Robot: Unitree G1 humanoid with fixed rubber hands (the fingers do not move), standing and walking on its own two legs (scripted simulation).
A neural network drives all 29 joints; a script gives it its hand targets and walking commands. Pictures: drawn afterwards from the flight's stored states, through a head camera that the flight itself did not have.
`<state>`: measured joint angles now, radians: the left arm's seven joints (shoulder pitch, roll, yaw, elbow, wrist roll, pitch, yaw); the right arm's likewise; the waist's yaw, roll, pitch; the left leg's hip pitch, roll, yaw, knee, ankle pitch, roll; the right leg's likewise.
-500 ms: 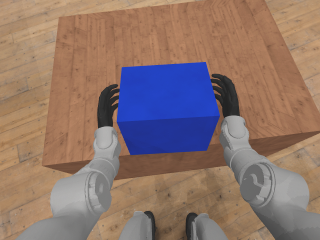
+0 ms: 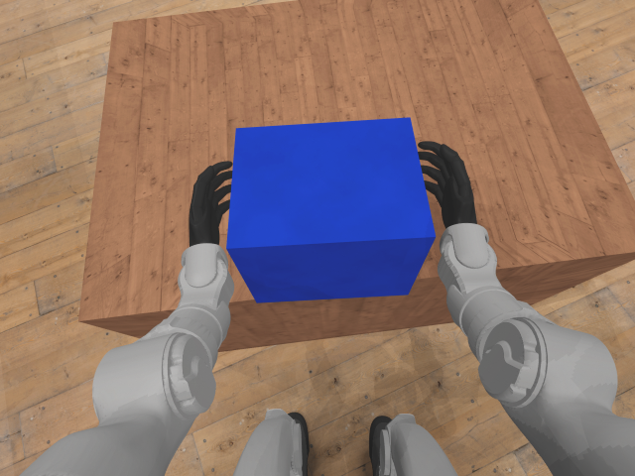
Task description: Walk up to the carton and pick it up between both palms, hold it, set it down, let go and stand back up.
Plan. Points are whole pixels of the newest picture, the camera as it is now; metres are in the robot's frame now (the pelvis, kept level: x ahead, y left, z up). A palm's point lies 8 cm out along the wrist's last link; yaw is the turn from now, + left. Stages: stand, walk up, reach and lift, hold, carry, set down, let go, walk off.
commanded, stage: set down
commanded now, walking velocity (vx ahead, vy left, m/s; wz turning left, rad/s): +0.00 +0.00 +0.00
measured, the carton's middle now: (327, 217) +0.44 +0.02 -0.05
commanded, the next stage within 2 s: none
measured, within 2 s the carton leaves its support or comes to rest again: rests again in 0.04 s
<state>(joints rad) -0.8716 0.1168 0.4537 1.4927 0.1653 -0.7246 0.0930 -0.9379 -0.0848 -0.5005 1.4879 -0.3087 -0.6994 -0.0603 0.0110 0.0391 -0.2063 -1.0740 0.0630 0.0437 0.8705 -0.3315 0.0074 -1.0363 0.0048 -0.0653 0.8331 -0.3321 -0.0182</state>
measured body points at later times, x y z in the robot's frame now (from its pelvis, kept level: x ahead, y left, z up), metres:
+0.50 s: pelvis -0.03 +0.00 -0.04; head +0.12 +0.01 +0.38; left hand +0.42 +0.23 -0.04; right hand +0.45 -0.20 -0.02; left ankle +0.02 +0.12 -0.68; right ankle +0.01 -0.11 -0.68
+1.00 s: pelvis +0.00 -0.01 +0.02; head +0.12 +0.01 +0.45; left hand +0.40 +0.24 +0.01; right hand +0.42 -0.21 +0.02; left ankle +0.02 +0.12 -0.68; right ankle +0.01 -0.11 -0.68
